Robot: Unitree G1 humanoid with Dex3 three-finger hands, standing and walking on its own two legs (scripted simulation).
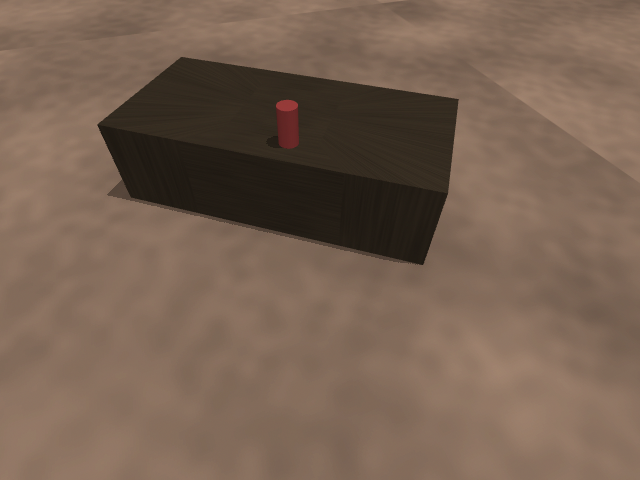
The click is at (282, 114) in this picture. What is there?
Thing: squat round
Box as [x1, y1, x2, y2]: [276, 100, 298, 148]
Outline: 282,100 276,104 278,141 282,147 290,148 298,144 297,104 296,102 291,100
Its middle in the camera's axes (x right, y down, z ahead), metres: -0.11 -0.42 +1.43
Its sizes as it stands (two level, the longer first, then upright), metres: 0.078 0.078 0.155
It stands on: a support 0.39 m high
